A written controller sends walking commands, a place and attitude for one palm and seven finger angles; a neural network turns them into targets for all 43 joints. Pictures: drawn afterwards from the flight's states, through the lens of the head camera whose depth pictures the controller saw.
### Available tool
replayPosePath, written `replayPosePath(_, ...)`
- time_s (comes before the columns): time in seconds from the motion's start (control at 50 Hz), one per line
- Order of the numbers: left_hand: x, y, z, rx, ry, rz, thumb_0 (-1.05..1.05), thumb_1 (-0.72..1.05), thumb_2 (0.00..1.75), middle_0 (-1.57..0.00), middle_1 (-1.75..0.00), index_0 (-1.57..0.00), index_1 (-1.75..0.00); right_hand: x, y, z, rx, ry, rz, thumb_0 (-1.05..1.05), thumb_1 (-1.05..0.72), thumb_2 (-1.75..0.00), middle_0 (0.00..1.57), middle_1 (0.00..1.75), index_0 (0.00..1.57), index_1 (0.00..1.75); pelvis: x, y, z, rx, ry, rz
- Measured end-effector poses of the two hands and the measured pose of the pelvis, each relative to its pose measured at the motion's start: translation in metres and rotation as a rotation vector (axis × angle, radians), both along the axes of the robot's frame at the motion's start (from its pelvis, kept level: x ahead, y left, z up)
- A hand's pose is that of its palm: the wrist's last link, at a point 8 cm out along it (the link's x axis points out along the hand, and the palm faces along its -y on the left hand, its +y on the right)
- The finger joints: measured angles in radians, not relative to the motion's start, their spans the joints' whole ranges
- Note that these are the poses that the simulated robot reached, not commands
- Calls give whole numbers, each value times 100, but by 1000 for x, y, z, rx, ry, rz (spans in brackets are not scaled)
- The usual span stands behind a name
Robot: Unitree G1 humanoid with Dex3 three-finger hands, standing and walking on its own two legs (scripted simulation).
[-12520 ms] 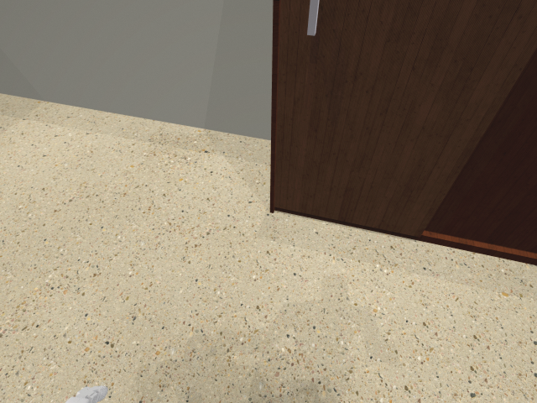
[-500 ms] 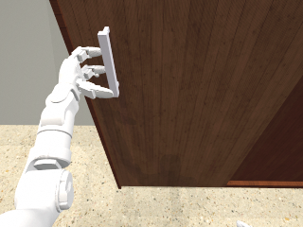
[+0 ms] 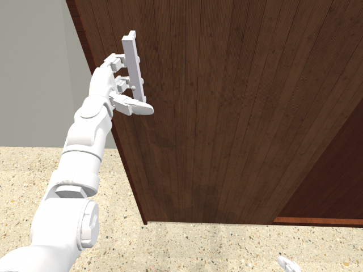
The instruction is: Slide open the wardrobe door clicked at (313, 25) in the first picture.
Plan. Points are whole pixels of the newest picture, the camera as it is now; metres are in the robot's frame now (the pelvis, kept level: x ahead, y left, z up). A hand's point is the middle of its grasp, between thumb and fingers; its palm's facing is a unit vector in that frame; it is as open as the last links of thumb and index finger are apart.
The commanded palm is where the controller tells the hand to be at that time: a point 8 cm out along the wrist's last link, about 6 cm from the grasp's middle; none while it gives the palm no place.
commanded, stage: slide the fingers in behind the handle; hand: left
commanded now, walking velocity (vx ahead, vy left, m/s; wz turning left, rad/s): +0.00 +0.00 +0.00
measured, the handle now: (137, 75) +0.50 +0.12 +0.20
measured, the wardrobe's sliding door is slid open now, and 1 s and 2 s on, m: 0.00 0.00 0.00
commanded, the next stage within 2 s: grip the handle and tug to test in 0.84 s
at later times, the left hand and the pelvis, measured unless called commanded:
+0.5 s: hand (142, 87) +0.44 +0.10 +0.21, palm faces -0.03 -1.00 +0.01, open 14.0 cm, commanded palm +0.41 +0.16 +0.21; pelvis +0.00 -0.01 +0.00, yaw +0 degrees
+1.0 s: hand (141, 86) +0.45 +0.10 +0.21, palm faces -0.02 -1.00 +0.00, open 13.9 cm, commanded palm +0.41 +0.16 +0.21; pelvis +0.01 -0.01 +0.00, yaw +0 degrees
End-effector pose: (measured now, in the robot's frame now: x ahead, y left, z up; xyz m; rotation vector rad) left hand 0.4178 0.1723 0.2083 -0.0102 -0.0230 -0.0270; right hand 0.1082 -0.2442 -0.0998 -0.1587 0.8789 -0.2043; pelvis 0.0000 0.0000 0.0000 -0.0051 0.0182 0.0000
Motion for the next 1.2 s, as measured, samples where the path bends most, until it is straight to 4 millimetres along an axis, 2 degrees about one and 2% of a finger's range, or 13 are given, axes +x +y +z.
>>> replayPosePath(0.2, -1, -8, 1, 2, -6, 3, -1, -50, 30, -30, -120, -30, -120, -9, -5, -3, 4, 27, -20, 1, -91, -90, 20, 30, 20, 30, 3, -3, 1, 1, -5, -7)
replayPosePath(0.5, 3, -19, -1, -1, 12, 2, -1, -50, 30, -30, -120, -30, -120, 6, -10, 1, -9, 5, -4, 1, -91, -90, 20, 30, 20, 30, 3, -7, 1, 3, -1, 2)
replayPosePath(0.98, 9, -16, -2, 7, 13, 11, -1, -50, 30, -30, -120, -30, -120, 6, -10, -2, -1, 26, -10, 1, -91, -90, 20, 30, 20, 30, 8, -8, 1, 4, 5, 0)
replayPosePath(1.08, 6, -14, -1, 4, -2, 7, -1, -43, 32, -30, -121, -31, -121, 6, -10, -2, 1, 26, -13, 1, -91, -90, 20, 30, 20, 30, 10, -7, 1, 4, 2, -2)
replayPosePath(1.2, 5, -12, -5, -4, 22, 9, -1, -25, 40, -32, -123, -33, -124, 10, -9, 0, -7, 23, -7, 1, -91, -90, 20, 30, 20, 30, 9, -6, 1, 3, 0, 1)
